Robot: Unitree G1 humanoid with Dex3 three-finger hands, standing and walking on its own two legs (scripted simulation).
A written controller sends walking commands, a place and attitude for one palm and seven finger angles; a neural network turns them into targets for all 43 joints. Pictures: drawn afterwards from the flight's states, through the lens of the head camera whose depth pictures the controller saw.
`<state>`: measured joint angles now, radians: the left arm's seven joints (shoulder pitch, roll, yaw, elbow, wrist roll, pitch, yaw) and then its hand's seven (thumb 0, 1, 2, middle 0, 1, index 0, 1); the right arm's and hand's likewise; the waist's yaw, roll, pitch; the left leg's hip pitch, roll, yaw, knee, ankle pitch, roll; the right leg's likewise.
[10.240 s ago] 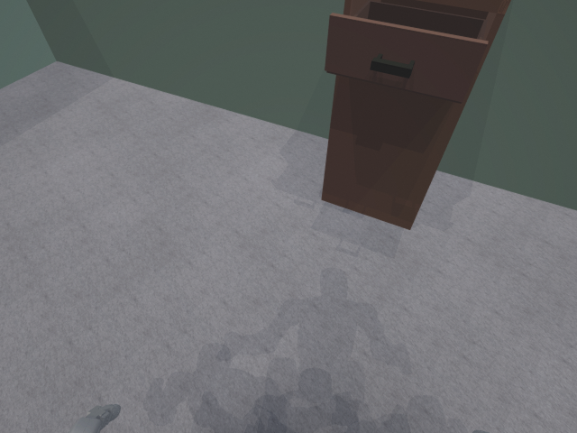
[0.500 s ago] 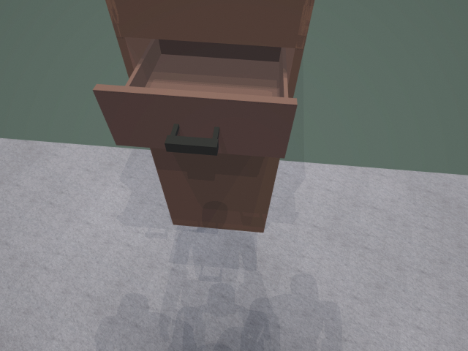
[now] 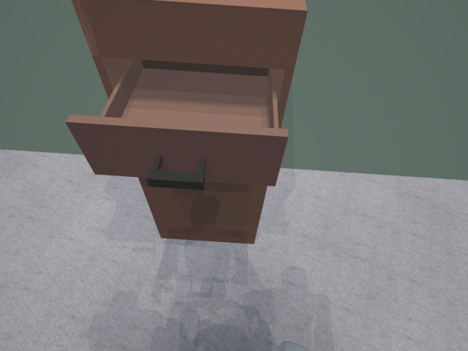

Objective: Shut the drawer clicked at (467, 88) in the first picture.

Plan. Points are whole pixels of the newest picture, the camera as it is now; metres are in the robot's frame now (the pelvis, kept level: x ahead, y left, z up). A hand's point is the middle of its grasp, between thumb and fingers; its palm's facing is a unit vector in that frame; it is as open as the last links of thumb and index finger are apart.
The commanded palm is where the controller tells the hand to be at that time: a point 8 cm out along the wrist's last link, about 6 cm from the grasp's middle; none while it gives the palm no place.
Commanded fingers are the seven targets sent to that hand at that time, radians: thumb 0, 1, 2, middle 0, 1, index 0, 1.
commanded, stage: come to a stop and stand still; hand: left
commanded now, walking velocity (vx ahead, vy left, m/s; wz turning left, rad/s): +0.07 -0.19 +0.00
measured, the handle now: (178, 170) +0.41 +0.13 +0.05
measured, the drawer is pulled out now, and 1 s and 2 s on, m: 0.20 0.20 0.20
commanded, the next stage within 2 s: look again from close up in 1.66 s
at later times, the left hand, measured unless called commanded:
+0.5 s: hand out of the picture +0.04 +0.13 -0.16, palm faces +0.09 -0.96 -0.28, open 7.3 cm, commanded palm none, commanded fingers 0.00 0.90 0.90 -0.20 -0.30 -0.20 -0.30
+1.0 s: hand out of the picture -0.01 +0.16 -0.18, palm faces +0.02 -0.98 -0.18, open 7.3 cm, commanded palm none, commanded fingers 0.00 0.90 0.90 -0.20 -0.30 -0.20 -0.30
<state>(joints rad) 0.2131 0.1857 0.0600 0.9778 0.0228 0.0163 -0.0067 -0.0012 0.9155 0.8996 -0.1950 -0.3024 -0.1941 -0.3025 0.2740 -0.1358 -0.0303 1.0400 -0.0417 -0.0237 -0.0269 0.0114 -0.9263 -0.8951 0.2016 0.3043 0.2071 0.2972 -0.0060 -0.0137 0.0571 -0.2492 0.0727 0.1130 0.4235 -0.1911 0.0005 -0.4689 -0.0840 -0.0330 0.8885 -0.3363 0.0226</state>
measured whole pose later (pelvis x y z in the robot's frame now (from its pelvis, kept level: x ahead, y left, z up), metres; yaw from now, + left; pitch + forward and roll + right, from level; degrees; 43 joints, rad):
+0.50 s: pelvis +0.01 -0.06 +0.00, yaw +1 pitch -1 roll +3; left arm 0.22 0.16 0.04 0.99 0.02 0.00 0.05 0.00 0.92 0.90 -0.20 -0.30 -0.20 -0.30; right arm 0.12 -0.23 -0.07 0.98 -0.02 0.08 -0.01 0.01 -0.91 -0.90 0.20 0.30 0.20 0.30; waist 0.04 0.00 0.11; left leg -0.46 -0.02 0.02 1.05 -0.42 -0.08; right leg -0.25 -0.08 -0.09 0.47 -0.20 -0.03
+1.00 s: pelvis -0.02 -0.03 +0.00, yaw +1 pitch +1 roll +0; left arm 0.26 0.20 0.05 1.06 0.02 0.04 -0.01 0.00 0.91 0.90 -0.20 -0.30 -0.20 -0.30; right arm 0.30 -0.16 -0.03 1.07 -0.04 0.00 -0.04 0.00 -0.92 -0.90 0.20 0.30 0.21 0.30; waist -0.02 -0.04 0.04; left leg -0.21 0.04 0.04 0.37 -0.18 -0.02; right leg -0.29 -0.03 -0.04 0.67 -0.40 0.03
